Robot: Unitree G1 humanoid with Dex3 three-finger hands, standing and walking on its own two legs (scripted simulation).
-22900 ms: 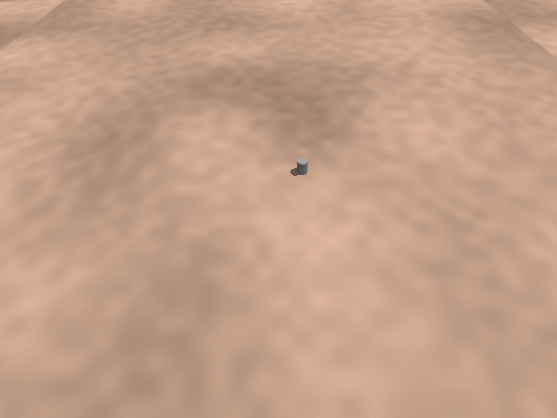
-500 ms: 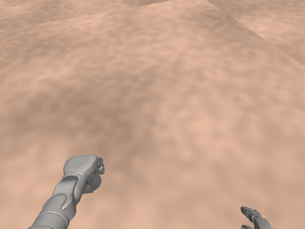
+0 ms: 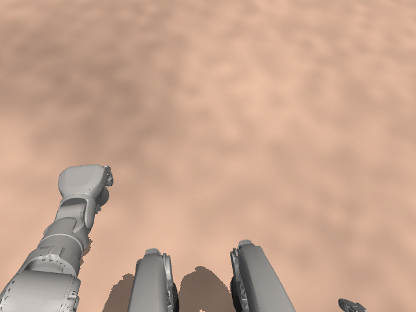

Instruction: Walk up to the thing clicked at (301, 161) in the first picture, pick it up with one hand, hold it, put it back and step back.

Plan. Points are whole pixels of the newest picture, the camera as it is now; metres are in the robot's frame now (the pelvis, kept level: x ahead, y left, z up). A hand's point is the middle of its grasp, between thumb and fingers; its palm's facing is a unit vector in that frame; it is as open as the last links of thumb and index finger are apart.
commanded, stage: crouch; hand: left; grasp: from above
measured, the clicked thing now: (92, 191) +0.41 +0.24 -0.15
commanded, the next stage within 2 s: lower in 1.16 s
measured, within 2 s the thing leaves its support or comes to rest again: neither
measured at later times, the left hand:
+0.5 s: hand (109, 209) +0.41 +0.25 -0.31, palm faces -0.44 -0.01 -0.90, open 7.6 cm
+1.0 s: hand (115, 212) +0.42 +0.25 -0.38, palm faces -0.45 -0.02 -0.89, open 7.6 cm
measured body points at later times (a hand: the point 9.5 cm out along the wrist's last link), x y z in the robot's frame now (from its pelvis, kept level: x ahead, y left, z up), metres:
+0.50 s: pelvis -0.02 -0.01 -0.14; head +0.20 +0.04 +0.25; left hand +0.43 +0.24 -0.26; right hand +0.05 -0.28 -0.26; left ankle +0.07 +0.12 -0.55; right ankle +0.06 -0.14 -0.55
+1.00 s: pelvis -0.03 -0.01 -0.22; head +0.20 +0.03 +0.17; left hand +0.44 +0.25 -0.33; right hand +0.01 -0.29 -0.33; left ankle +0.07 +0.12 -0.55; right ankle +0.06 -0.14 -0.55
